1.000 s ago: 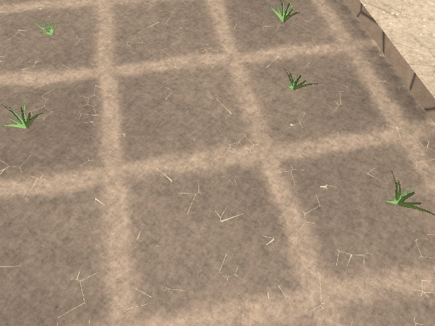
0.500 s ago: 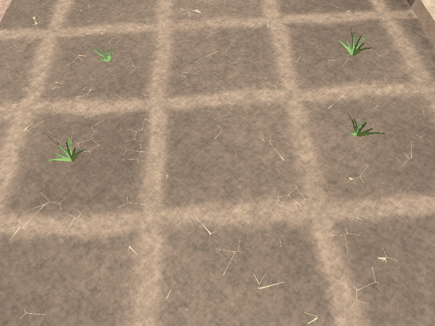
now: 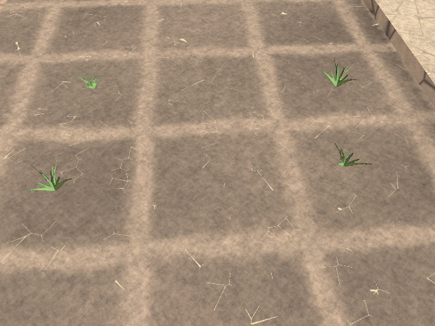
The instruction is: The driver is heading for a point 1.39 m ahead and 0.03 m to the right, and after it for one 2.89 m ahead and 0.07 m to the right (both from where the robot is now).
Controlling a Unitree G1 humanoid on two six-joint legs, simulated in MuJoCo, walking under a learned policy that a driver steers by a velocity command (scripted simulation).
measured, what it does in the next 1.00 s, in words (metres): stands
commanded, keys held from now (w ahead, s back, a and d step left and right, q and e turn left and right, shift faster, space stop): no key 0.44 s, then w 0.06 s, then no key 0.34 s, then w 0.16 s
